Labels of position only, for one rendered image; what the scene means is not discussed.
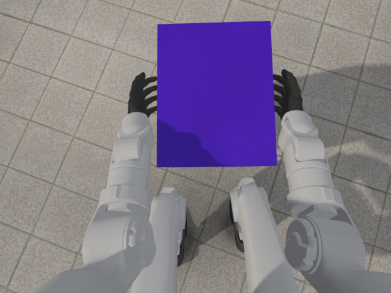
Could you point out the right robot foot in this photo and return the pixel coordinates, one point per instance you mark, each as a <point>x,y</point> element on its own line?
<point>239,243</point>

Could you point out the robot right forearm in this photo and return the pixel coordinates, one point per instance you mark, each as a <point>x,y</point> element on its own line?
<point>311,187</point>

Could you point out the carton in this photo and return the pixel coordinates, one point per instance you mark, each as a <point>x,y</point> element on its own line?
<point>215,95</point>

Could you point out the right robot hand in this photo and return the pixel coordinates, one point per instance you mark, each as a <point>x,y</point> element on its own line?
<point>291,94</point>

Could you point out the robot left upper arm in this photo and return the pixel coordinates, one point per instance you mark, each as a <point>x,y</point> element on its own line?
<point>115,250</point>

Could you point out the robot left forearm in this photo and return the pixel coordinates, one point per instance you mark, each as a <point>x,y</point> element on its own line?
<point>126,191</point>

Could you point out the left robot hand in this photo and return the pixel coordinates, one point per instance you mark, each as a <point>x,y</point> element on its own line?
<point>137,101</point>

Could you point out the robot left thigh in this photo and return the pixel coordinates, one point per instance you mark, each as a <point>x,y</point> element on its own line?
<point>167,217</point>

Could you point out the robot right upper arm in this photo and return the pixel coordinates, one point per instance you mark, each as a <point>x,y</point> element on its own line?
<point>330,255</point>

